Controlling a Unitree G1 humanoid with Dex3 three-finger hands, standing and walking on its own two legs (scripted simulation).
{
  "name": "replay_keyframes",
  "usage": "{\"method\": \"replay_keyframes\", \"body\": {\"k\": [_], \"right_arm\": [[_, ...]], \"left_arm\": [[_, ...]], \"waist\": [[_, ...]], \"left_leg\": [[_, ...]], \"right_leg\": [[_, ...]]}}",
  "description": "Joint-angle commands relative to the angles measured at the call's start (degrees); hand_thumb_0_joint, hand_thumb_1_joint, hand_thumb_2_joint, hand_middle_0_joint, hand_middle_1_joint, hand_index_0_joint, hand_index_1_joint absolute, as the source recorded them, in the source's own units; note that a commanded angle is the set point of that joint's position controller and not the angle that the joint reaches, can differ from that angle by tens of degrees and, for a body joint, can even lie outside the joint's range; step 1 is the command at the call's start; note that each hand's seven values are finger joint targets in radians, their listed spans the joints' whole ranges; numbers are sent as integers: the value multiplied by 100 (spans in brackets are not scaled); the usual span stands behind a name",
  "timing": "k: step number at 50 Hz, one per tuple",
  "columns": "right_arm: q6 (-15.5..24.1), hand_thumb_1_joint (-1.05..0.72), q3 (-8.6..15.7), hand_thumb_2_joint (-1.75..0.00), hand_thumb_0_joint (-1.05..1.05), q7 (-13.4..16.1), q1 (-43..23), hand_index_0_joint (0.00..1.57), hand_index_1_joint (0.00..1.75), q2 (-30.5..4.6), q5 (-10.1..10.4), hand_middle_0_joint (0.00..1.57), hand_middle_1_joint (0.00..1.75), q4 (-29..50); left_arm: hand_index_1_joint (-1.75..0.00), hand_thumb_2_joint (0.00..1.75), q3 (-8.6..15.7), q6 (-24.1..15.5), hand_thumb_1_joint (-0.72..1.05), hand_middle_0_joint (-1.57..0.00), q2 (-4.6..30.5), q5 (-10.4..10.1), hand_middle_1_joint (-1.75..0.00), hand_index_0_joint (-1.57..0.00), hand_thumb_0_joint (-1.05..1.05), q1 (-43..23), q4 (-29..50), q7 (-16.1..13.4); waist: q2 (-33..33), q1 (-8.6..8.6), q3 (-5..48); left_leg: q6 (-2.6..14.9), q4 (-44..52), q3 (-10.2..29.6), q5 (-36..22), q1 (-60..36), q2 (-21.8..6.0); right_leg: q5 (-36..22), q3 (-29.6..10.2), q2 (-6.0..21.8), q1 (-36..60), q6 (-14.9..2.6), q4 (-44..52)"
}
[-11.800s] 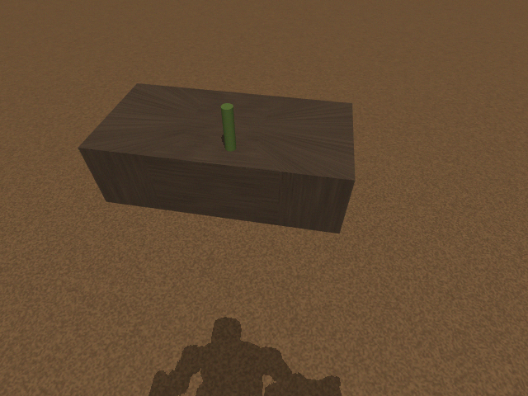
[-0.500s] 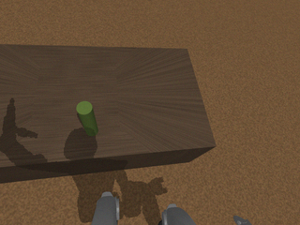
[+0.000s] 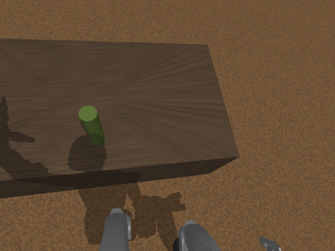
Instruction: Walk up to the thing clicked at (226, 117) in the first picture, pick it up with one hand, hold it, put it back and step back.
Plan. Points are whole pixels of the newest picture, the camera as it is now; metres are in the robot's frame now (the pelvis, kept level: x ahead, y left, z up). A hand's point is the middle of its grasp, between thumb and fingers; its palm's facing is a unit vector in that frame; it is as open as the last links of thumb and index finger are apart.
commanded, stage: go down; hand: left
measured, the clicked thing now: (93, 128) +0.48 +0.21 -0.21
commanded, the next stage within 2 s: none
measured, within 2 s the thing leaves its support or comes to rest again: neither
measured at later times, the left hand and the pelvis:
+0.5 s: hand out of the picture +0.41 +0.40 +0.05, palm faces +0.22 -0.98 -0.01, open 17.4 cm; pelvis +0.00 +0.00 +0.00, yaw +0 degrees
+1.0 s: hand out of the picture +0.42 +0.41 +0.05, palm faces +0.21 -0.98 +0.00, open 17.2 cm; pelvis +0.00 +0.00 +0.00, yaw +0 degrees
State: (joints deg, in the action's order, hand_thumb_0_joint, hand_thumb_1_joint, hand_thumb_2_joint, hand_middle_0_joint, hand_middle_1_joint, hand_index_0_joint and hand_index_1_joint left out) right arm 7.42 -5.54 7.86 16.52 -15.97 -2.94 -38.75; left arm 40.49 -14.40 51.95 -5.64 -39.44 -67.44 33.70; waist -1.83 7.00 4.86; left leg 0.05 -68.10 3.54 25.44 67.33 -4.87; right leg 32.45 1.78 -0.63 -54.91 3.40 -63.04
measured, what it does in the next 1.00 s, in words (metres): stands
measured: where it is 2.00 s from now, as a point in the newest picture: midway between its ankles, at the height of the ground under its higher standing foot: outside the picture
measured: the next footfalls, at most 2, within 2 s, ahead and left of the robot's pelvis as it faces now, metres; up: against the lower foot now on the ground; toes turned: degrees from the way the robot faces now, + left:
none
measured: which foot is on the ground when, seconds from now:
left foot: down 0.00-1.00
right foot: down 0.00-1.00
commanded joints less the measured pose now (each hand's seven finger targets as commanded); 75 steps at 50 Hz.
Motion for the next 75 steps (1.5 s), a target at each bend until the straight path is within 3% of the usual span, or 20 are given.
{"method": "replay_keyframes", "body": {"k": [1,7,13,17,28,30,34,36,40,44,48,49,52,55,56,60,62,66,71,75], "right_arm": [[127,-90,420,-90,0,102,872,20,30,-1306,-3,20,30,270],[105,-90,402,-90,0,106,828,20,30,-1287,13,20,30,321],[99,-91,377,-90,0,107,890,20,30,-1268,29,20,30,318],[99,-91,423,-90,0,92,899,20,30,-1293,39,20,30,306],[100,-90,396,-90,0,110,828,20,30,-1280,44,20,30,317],[115,-90,395,-90,0,118,800,20,30,-1279,37,20,30,338],[122,-90,389,-90,0,119,801,20,30,-1307,49,20,30,344],[131,-90,378,-90,0,120,761,20,30,-1287,65,20,30,366],[130,-90,384,-90,0,127,884,20,30,-1333,37,20,30,265],[107,-90,380,-90,0,129,876,20,30,-1333,25,20,30,272],[95,-90,345,-90,0,144,853,20,30,-1306,40,20,30,295],[85,-90,349,-90,0,141,854,20,30,-1293,38,20,30,315],[107,-90,339,-90,0,144,830,20,30,-1279,55,20,30,331],[107,-90,343,-90,0,118,894,20,30,-1273,52,20,30,292],[107,-90,331,-90,0,109,791,20,30,-1260,66,20,30,340],[122,-90,405,-90,0,118,806,20,30,-1300,70,20,30,305],[115,-90,403,-90,0,134,853,20,30,-1326,60,20,30,258],[115,-90,347,-90,0,148,857,20,30,-1303,34,20,30,185],[93,-90,309,-90,0,148,767,20,30,-1263,42,20,30,240],[118,-90,329,-90,0,138,706,20,30,-1276,49,20,30,323]], "left_arm": [[-4,7,331,-305,-50,-6,2500,-209,-2,-3,0,-1622,1141,54],[-5,7,310,-266,-50,-6,2571,-203,-3,-3,0,-1652,1152,101],[-4,6,304,-215,-50,-6,2504,-253,-2,-4,0,-1498,1091,139],[-4,5,211,-217,-51,-6,2386,-292,-2,-4,0,-1531,1299,170],[-4,5,320,-330,-47,-6,2541,-311,-3,-4,0,-1758,1248,126],[-4,6,233,-331,-47,-5,2332,-338,-2,-3,0,-1655,1122,176],[-4,4,253,-356,-47,-6,2431,-353,-2,-4,0,-1747,1114,202],[-3,5,154,-381,-46,-6,2271,-409,-2,-4,0,-1770,1126,223],[-3,4,381,-466,-46,-6,2667,-409,-2,-4,0,-1991,1485,237],[-4,6,326,-416,-44,-5,2531,-406,-2,-3,0,-1981,1438,250],[-3,6,446,-387,-43,-5,2671,-413,-2,-3,0,-1883,1321,237],[-3,6,303,-342,-42,-5,2370,-425,-2,-3,0,-1730,1081,236],[-3,5,297,-357,-41,-5,2288,-458,-2,-3,0,-1515,989,259],[-3,5,414,-418,-44,-5,2394,-525,-2,-3,0,-1512,1190,293],[-4,5,309,-420,-42,-5,2299,-519,-3,-3,0,-1499,1119,285],[-3,6,427,-573,-41,-4,2477,-577,-2,-3,0,-1924,1692,308],[-3,6,520,-604,-38,-4,2551,-596,-3,-3,0,-1904,1709,311],[-4,8,420,-536,-36,-4,2352,-610,-2,-2,0,-1814,1402,358],[-4,6,406,-522,-39,-4,2431,-543,-3,-3,0,-1802,1141,349],[-3,5,488,-615,-39,-5,2588,-583,-3,-3,0,-1928,1394,371]], "waist": [[1700,-219,2853],[1727,-199,2764],[1468,-182,2882],[1744,-202,2958],[1731,-191,2677],[1698,-142,2661],[1592,-140,2631],[1555,-101,2569],[1930,-199,3098],[2063,-179,3019],[1990,-227,2906],[1700,-163,2798],[1517,-141,2708],[1659,-227,2877],[1568,-210,2762],[1895,-210,3032],[1957,-210,3135],[1888,-141,2995],[1705,-176,2630],[1824,-208,2751]], "left_leg": [[41,702,182,-2218,-3721,93],[51,711,153,-1926,-3531,114],[126,568,76,-2279,-3503,140],[58,626,163,-2488,-3825,97],[54,786,161,-1771,-3536,109],[49,737,177,-1868,-3582,87],[58,746,193,-1631,-3447,97],[63,740,149,-1458,-3361,117],[7,645,264,-2113,-3830,78],[-56,741,338,-2124,-3972,52],[-26,701,296,-2049,-3767,77],[26,666,247,-2032,-3651,93],[60,586,224,-2071,-3463,104],[50,501,247,-2389,-3520,96],[55,541,227,-2196,-3492,99],[-11,633,283,-1963,-3793,67],[-37,646,321,-2167,-3967,59],[-19,555,315,-2503,-3936,69],[53,542,210,-1891,-3414,118],[40,623,207,-1529,-3387,120]], "right_leg": [[-1674,179,-148,-276,-417,679],[-1553,165,-151,-247,-430,711],[-2004,110,-146,23,-355,799],[-1901,196,-159,-207,-397,715],[-1478,174,-167,-242,-441,727],[-1513,196,-187,-358,-433,695],[-1351,190,-185,-375,-440,704],[-1290,151,-180,-389,-435,734],[-1524,213,-174,-479,-438,559],[-1397,262,-188,-616,-463,564],[-1426,246,-199,-521,-463,574],[-1517,228,-204,-472,-446,648],[-1614,216,-204,-455,-426,629],[-1781,228,-197,-419,-419,554],[-1656,214,-204,-492,-420,569],[-1393,217,-207,-602,-448,511],[-1479,248,-209,-572,-449,483],[-1678,250,-192,-642,-429,498],[-1450,184,-189,-636,-427,561],[-1238,175,-191,-585,-447,532]]}}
